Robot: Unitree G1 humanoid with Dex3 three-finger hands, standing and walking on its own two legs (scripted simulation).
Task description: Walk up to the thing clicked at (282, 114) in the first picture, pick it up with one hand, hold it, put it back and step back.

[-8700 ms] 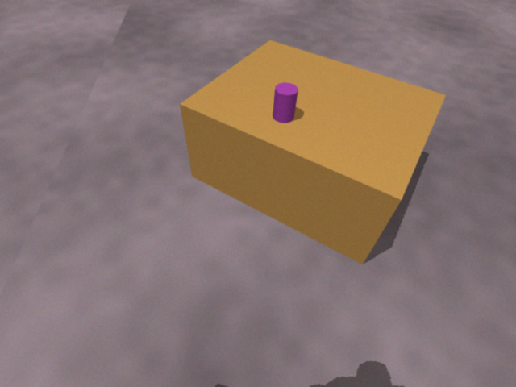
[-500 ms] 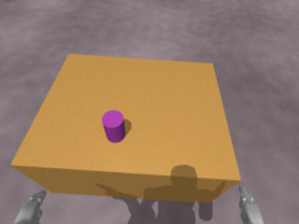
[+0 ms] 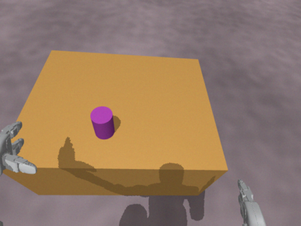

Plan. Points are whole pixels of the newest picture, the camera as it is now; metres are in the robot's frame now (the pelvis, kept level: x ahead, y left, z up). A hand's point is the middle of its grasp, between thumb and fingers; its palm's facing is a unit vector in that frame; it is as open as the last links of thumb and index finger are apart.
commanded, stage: go down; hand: left
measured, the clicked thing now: (103, 123) +0.56 +0.16 -0.23
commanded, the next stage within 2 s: approach in 1.18 s
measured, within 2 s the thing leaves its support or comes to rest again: neither
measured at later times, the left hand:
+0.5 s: hand (24, 124) +0.40 +0.33 +0.00, palm faces +0.10 -0.99 -0.08, open 17.6 cm
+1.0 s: hand (21, 114) +0.42 +0.34 +0.02, palm faces +0.12 -0.99 -0.04, open 17.6 cm
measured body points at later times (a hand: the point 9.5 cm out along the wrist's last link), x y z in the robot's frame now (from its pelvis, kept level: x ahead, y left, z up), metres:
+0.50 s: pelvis +0.00 +0.01 -0.02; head +0.09 +0.05 +0.42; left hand +0.39 +0.39 +0.01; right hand +0.15 -0.24 -0.07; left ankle +0.00 +0.11 -0.71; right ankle +0.01 -0.13 -0.71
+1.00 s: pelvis +0.00 +0.01 -0.03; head +0.09 +0.05 +0.41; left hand +0.41 +0.39 +0.02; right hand +0.15 -0.25 -0.06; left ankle +0.00 +0.11 -0.71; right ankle +0.01 -0.13 -0.71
